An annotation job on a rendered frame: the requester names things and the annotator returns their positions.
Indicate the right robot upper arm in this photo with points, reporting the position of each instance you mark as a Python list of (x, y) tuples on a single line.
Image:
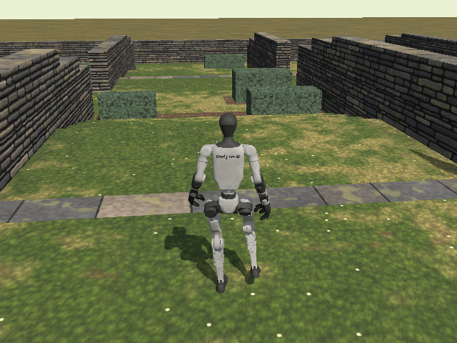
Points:
[(250, 151)]

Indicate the robot right hand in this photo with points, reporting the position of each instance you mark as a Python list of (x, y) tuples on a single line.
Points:
[(265, 208)]

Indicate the robot right shin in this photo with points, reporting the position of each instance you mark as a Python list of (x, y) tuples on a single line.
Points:
[(251, 245)]

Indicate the robot left hand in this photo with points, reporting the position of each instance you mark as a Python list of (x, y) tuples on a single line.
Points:
[(192, 202)]

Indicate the humanoid robot torso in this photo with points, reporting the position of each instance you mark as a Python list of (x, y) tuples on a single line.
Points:
[(228, 164)]

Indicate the left robot upper arm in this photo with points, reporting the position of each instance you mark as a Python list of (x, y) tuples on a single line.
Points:
[(206, 150)]

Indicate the robot left forearm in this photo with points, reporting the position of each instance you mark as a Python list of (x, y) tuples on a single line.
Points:
[(195, 186)]

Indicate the robot right forearm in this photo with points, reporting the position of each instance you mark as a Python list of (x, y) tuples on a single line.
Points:
[(262, 193)]

